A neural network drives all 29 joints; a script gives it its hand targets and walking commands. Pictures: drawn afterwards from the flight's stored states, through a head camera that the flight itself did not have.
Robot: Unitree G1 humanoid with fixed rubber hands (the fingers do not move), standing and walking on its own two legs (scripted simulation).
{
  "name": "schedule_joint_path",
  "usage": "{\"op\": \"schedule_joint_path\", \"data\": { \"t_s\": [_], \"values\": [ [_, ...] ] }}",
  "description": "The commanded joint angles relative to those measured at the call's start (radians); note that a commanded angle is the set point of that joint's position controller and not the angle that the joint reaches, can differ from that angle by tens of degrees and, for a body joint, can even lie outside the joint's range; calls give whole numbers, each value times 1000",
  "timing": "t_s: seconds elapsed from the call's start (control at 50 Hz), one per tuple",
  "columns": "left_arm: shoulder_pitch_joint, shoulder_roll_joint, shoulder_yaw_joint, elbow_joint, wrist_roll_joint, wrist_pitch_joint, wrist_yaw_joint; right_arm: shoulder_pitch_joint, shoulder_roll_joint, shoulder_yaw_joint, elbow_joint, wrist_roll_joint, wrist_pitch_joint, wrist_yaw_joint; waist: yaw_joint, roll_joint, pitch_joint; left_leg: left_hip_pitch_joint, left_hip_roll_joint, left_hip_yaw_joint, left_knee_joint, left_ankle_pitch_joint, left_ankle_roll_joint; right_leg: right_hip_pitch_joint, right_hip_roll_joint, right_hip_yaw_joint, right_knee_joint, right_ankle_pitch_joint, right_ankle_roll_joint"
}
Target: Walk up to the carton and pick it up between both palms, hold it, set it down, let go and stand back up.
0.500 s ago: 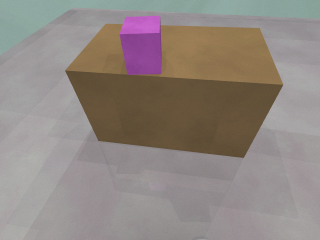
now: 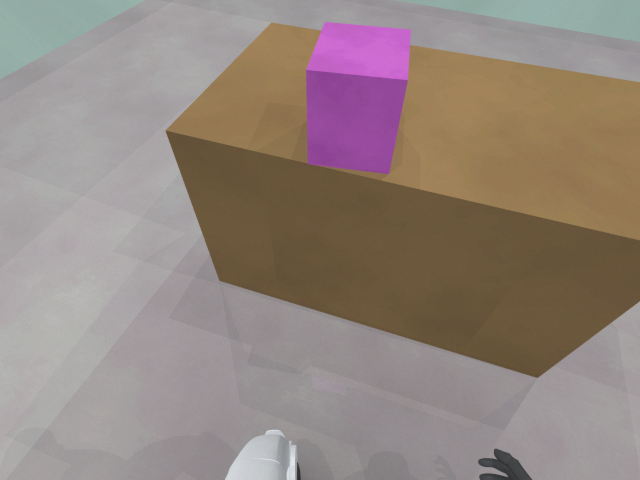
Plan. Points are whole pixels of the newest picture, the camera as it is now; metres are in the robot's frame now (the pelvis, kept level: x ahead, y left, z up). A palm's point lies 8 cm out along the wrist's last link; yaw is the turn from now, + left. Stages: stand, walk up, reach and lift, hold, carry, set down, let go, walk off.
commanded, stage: walk up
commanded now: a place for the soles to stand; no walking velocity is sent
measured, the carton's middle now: (357, 99) +0.81 -0.02 +0.03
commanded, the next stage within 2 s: none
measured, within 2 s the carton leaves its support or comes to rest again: neither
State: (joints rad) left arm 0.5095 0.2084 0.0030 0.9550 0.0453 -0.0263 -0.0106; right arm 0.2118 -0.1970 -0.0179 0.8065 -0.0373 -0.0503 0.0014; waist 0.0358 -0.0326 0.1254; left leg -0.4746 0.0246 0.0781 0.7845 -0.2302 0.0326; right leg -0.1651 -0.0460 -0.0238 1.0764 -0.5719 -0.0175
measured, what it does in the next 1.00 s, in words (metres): walks ahead: right foot, then left foot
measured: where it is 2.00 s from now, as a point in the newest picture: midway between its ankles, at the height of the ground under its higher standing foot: (330, 422)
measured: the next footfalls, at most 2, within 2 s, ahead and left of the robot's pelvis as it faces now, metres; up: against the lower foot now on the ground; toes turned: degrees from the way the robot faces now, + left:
right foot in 0.28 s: +0.24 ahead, -0.16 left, +0.00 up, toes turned -7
left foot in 0.64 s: +0.42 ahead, +0.12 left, +0.00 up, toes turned -4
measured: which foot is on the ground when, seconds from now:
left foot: down 0.00-0.28, up 0.30-0.62, down 0.64-1.00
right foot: up 0.00-0.26, down 0.28-0.66, up 0.68-0.86, down 0.88-1.00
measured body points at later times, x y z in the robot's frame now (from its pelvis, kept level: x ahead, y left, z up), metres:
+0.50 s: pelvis +0.20 -0.03 +0.02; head +0.19 -0.06 +0.47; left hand +0.20 +0.21 -0.10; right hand +0.25 -0.29 -0.13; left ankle +0.26 +0.10 -0.64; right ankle +0.20 -0.15 -0.70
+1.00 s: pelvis +0.33 -0.02 +0.01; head +0.35 -0.02 +0.46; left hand +0.44 +0.22 -0.12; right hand +0.41 -0.27 -0.12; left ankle +0.38 +0.12 -0.70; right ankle +0.32 -0.12 -0.70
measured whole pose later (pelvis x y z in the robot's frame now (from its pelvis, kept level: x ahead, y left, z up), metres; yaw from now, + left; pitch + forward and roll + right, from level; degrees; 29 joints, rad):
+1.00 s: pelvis +0.33 -0.02 +0.01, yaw -5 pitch -3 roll +0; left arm 0.24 0.21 0.00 0.81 0.00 0.01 0.01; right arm 0.20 -0.23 0.01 0.82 -0.01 0.03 -0.03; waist 0.00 0.01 0.09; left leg -0.37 0.07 0.04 0.79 -0.35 0.00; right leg -0.32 -0.01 -0.06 0.80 -0.43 -0.03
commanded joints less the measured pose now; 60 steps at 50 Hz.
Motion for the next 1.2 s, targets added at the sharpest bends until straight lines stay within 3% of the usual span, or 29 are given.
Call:
{"op": "schedule_joint_path", "data": {
  "t_s": [0.0, 0.06, 0.18, 0.22, 0.24, 0.26, 0.28, 0.3, 0.32, 0.36, 0.54, 0.58, 0.62, 0.64, 0.66, 0.68, 0.7, 0.74, 0.8, 0.84, 0.86, 0.88, 0.9, 0.94, 0.98, 1.02, 1.06, 1.14, 1.18],
  "values": [
    [-11, 143, 27, -155, -10, -5, -4, 208, -266, -80, -32, 23, 17, -49, -112, 140, -69, 379, 420, -672, -581, -639, 242, -537, -13, 68, 344, 33, -3],
    [11, 112, 40, -166, -5, -2, -9, 154, -199, -52, -24, 5, -16, -32, -60, 173, 10, 173, 380, -447, -571, -449, 232, -417, -49, 97, 177, 32, 13],
    [16, 84, 53, -197, -5, -11, -28, 45, -211, -37, -11, -10, -15, -14, 11, 196, -19, -3, 307, -198, -507, -497, 168, -186, -30, 2, -191, 178, 5],
    [108, 89, 66, -171, -8, -23, -26, -20, -197, -23, -7, -15, 12, -6, 83, 143, -24, -213, 220, -76, -365, -647, 107, 81, 44, -85, -291, 288, -16],
    [181, 96, 83, -162, -1, -25, -17, 5, -178, -12, -1, -31, 31, -2, 109, 55, -35, -288, 179, -26, -218, -708, 76, 169, 83, -85, -308, 242, -24],
    [218, 128, 97, -175, -1, -27, -7, 32, -133, 10, -8, -25, 45, 9, 122, -115, -15, -340, 90, 45, 61, -700, 24, 134, -5, 112, -436, 32, -49],
    [217, 205, 103, -219, -8, -30, 12, 50, -68, 35, -45, -11, 47, 23, 121, -308, 7, -360, -7, 8, 435, -524, -21, 9, -293, 703, -805, -401, -128],
    [149, 257, 105, -226, -33, -22, 37, 65, -127, 14, -85, -8, 56, 27, 58, -138, 48, -403, 16, -105, 529, -427, -19, -54, -375, 972, -967, -611, -203],
    [79, 278, 107, -238, -40, -24, 52, 52, -169, 5, -82, -2, 55, 29, 42, -57, 110, -428, 62, -118, 561, -352, -33, -89, -407, 954, -957, -598, -234],
    [24, 243, 86, -257, -23, -46, 53, 84, -183, 2, -61, -4, 35, 25, 26, -102, 68, -425, 87, -132, 507, -308, -44, -40, -371, 759, -876, -396, -261],
    [-79, 180, 69, -161, -9, -67, 27, 108, -106, -10, -75, -2, 11, 39, -34, -182, -1, 23, 75, -35, 4, 24, -41, -178, -182, 126, -700, 331, -165],
    [-81, 174, 61, -157, -4, -46, 21, 119, -87, -15, -58, -3, 4, 24, -43, -144, -39, 201, -5, 59, -110, 154, -25, -213, -132, 52, -547, 542, -130],
    [-23, 118, 26, -147, -11, -28, 9, 237, -136, -40, -29, -15, -10, 2, -83, 15, -119, 442, -16, 39, -183, 295, -9, -290, -50, -11, -296, 596, -56],
    [17, 80, 10, -162, -11, -24, 6, 307, -195, -56, -28, -18, -12, -8, -116, 148, -204, 539, 179, -197, -243, 345, 46, -347, 2, -20, -72, 382, -7],
    [97, 59, 1, -170, -33, -5, 15, 300, -270, -66, -66, 7, 0, -17, -82, 289, -305, 516, 425, -572, -370, 374, 174, -339, 73, 21, 138, -38, 34],
    [50, 110, 16, -165, -22, 25, 30, 241, -286, -75, -79, 41, 20, -28, -94, 198, -244, 414, 450, -635, -466, 46, 233, -376, 19, 74, 183, -110, 33],
    [-13, 119, 22, -188, -22, 38, 32, 174, -260, -69, -104, 44, 32, -38, -87, 138, -168, 354, 438, -615, -499, -152, 220, -424, 5, 96, 217, -65, 35],
    [-50, 95, 19, -199, -15, 38, 36, 111, -224, -50, -89, 16, 34, -42, -55, 242, -56, 249, 382, -456, -485, -168, 218, -420, -27, 76, 103, -71, 34],
    [-21, 70, 20, -165, -16, 37, 33, 13, -191, -29, -86, 8, 23, -30, -3, 256, -59, 92, 338, -246, -372, 233, 190, -184, -29, 12, -187, 27, 35],
    [23, 96, 35, -159, -19, 23, 26, -53, -202, -22, -102, 11, 32, -23, 52, 210, -151, 12, 263, -133, -213, 365, 111, 28, 1, -16, -376, 390, 9],
    [-10, 125, 44, -176, -12, 18, 23, -56, -186, -13, -110, 14, 34, -18, 43, 151, -163, 6, 229, -105, -143, 336, 74, 33, -31, 54, -437, 513, -14],
    [-74, 186, 59, -208, -23, 9, 22, -26, -140, 3, -118, 22, 40, -14, 5, -23, -188, 29, 118, -20, -1, 154, 6, -26, -169, 267, -560, 611, -60],
    [-158, 244, 70, -218, -54, 17, 24, -29, -95, 9, -115, 35, 56, -23, -8, -95, -148, 120, 5, 12, 73, -109, -15, -194, -236, 339, -637, 685, -141],
    [-263, 215, 54, -219, -54, 23, 29, -20, -82, 18, -82, 37, 63, -32, -36, -78, -86, 122, 13, -26, 33, -225, -6, -189, -226, 277, -624, 720, -182],
    [-308, 173, 36, -221, -41, 33, 24, 26, -98, 15, -60, 30, 39, -38, -60, -52, -148, 233, 81, -58, -134, 252, 26, -167, -118, 121, -471, 755, -107],
    [-258, 147, 28, -211, -31, 38, 17, 29, -196, -12, -44, 21, 28, -30, -31, 3, -234, 250, 167, -142, -150, 515, 79, -86, -32, 68, -370, 655, -37],
    [-261, 145, 32, -198, -29, 42, 17, -3, -206, -23, -55, 23, 36, -26, -30, 65, -226, 208, 185, -153, -172, 465, 85, -51, -33, 82, -374, 616, -28],
    [-333, 176, 44, -204, -48, 48, 14, -27, -122, 6, -67, 28, 54, -30, -35, -31, -187, 205, 73, -38, -114, 188, 9, -120, -98, 134, -546, 606, -80],
    [-356, 159, 31, -196, -52, 48, 10, -31, -134, 6, -55, 27, 53, -32, -32, -8, -168, 241, 60, -36, -136, 150, 8, -164, -105, 149, -586, 549, -83]
  ]
}}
